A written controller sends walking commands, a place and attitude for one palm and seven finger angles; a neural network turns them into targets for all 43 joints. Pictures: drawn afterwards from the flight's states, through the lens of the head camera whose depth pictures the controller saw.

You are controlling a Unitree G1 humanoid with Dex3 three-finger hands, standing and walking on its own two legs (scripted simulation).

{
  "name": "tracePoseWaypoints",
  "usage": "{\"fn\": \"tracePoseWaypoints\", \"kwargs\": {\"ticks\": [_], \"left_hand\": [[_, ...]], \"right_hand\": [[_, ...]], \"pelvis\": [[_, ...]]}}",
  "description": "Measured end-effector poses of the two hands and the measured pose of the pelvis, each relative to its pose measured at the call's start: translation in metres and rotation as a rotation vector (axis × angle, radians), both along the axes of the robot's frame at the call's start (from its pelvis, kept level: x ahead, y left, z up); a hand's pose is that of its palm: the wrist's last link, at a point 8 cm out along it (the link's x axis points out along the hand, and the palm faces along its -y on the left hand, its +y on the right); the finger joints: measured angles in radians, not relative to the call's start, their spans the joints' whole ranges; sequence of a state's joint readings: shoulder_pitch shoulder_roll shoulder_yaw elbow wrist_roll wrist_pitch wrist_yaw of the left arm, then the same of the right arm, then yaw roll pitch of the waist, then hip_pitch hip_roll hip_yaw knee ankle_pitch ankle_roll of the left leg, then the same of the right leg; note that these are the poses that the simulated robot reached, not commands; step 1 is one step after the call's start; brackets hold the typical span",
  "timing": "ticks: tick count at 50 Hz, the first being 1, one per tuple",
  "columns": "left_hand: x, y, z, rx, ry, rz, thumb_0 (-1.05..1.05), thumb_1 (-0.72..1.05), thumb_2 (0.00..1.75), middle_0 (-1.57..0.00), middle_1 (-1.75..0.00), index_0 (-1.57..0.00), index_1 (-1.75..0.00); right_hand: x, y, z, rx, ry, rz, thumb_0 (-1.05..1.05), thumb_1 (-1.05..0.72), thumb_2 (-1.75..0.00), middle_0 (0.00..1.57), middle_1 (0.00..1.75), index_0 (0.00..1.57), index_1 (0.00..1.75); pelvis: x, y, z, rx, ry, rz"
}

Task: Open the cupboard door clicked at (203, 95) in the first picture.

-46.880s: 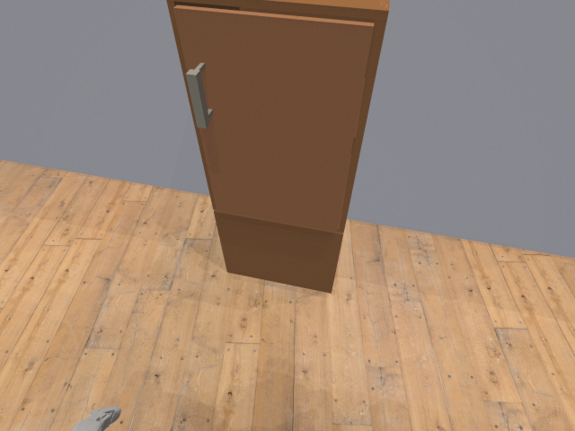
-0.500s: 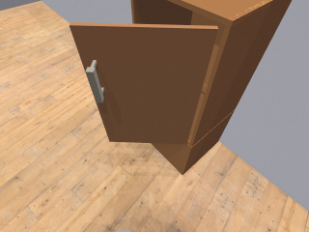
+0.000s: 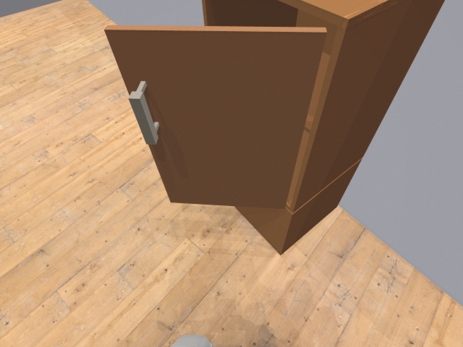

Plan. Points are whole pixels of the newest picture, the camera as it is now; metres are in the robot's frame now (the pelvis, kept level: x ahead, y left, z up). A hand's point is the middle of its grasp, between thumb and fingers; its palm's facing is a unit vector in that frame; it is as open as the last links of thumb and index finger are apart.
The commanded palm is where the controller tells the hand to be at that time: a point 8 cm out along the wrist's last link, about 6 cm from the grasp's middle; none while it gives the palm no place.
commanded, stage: come to a stop and stand still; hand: left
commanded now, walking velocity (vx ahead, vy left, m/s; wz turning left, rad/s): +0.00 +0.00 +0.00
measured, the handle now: (147, 113) +0.55 +0.24 +0.07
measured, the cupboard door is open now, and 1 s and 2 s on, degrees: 47 47 47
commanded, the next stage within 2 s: look again from close up in 0.60 s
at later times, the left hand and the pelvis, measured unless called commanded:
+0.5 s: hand out of the picture -0.05 +0.19 -0.17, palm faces +0.05 -0.98 -0.17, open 7.4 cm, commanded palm none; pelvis -0.05 +0.03 +0.01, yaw -1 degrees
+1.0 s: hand out of the picture -0.05 +0.19 -0.17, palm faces +0.04 -0.98 -0.19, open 7.4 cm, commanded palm none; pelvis -0.05 +0.02 +0.00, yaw +0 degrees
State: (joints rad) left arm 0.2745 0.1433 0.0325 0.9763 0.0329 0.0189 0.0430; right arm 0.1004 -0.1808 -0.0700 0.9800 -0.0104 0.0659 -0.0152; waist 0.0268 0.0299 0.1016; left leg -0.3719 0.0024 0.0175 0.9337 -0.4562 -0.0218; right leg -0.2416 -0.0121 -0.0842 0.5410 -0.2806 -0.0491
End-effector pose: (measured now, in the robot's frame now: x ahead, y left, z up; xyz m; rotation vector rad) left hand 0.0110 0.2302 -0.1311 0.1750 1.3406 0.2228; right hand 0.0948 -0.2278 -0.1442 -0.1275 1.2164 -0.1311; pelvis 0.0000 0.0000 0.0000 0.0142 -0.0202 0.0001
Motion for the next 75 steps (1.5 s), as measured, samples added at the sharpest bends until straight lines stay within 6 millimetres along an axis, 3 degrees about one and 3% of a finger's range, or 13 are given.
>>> {"fn": "tracePoseWaypoints", "kwargs": {"ticks": [4,8,16,29,35,40,46,53,64,75], "left_hand": [[-0.011,-0.003,-0.005,-0.035,-0.004,-0.003,0.01,0.9,0.9,-0.2,-0.3,-0.2,-0.3],[-0.023,0.005,-0.016,-0.057,-0.003,0.01,0.01,0.92,0.9,-0.2,-0.3,-0.2,-0.3],[-0.039,0.013,-0.014,-0.081,-0.013,0.0,0.01,0.91,0.9,-0.2,-0.3,-0.2,-0.3],[-0.085,0.008,-0.01,-0.086,0.091,0.011,0.01,0.91,0.9,-0.2,-0.3,-0.19,-0.29],[-0.097,-0.002,-0.01,-0.1,0.132,0.018,0.01,0.91,0.9,-0.2,-0.3,-0.19,-0.29],[-0.097,-0.005,-0.015,-0.095,0.121,-0.02,0.01,0.91,0.9,-0.2,-0.3,-0.2,-0.3],[-0.079,0.002,-0.016,-0.08,0.036,-0.017,0.01,0.91,0.9,-0.2,-0.3,-0.2,-0.3],[-0.061,0.012,-0.01,-0.047,-0.037,-0.025,0.01,0.91,0.9,-0.2,-0.3,-0.2,-0.3],[-0.064,0.009,-0.008,-0.055,-0.024,-0.021,0.01,0.91,0.9,-0.2,-0.3,-0.19,-0.29],[-0.074,0.003,-0.019,-0.099,0.009,0.019,0.01,0.91,0.9,-0.2,-0.3,-0.2,-0.3]], "right_hand": [[-0.027,0.002,0.004,-0.012,0.037,-0.005,0.01,-0.91,-0.9,0.2,0.3,0.2,0.3],[-0.06,0.01,0.005,-0.036,0.067,-0.012,0.01,-0.91,-0.9,0.2,0.3,0.2,0.3],[-0.12,0.023,0.012,-0.042,0.145,-0.024,0.01,-0.93,-0.9,0.2,0.3,0.2,0.3],[-0.179,0.054,0.003,0.04,0.247,-0.064,0.01,-0.91,-0.9,0.2,0.3,0.2,0.3],[-0.187,0.059,0.002,0.053,0.27,-0.079,0.01,-0.91,-0.9,0.2,0.3,0.2,0.3],[-0.173,0.055,-0.004,0.05,0.201,-0.063,0.01,-0.91,-0.9,0.2,0.3,0.2,0.3],[-0.151,0.048,-0.006,0.03,0.112,-0.034,0.02,-0.92,-0.9,0.2,0.3,0.2,0.3],[-0.141,0.034,-0.001,0.01,0.064,-0.022,0.02,-0.93,-0.9,0.2,0.3,0.2,0.3],[-0.156,0.026,0.003,-0.002,0.126,-0.013,0.01,-0.92,-0.9,0.2,0.3,0.2,0.3],[-0.173,0.034,0.002,-0.004,0.204,-0.018,0.01,-0.91,-0.9,0.2,0.3,0.2,0.3]], "pelvis": [[-0.011,0.002,0.001,-0.002,0.008,0.0],[-0.024,0.009,-0.002,-0.011,-0.002,0.004],[-0.039,0.02,0.006,-0.012,-0.023,-0.009],[-0.047,0.026,0.007,-0.003,-0.012,-0.017],[-0.045,0.024,0.006,-0.002,-0.008,-0.022],[-0.05,0.025,0.001,-0.008,-0.016,-0.013],[-0.049,0.026,-0.001,-0.006,-0.032,-0.002],[-0.051,0.023,0.0,0.001,-0.03,-0.003],[-0.054,0.017,0.003,-0.002,-0.026,0.005],[-0.045,0.022,0.0,-0.015,-0.027,0.007]]}}
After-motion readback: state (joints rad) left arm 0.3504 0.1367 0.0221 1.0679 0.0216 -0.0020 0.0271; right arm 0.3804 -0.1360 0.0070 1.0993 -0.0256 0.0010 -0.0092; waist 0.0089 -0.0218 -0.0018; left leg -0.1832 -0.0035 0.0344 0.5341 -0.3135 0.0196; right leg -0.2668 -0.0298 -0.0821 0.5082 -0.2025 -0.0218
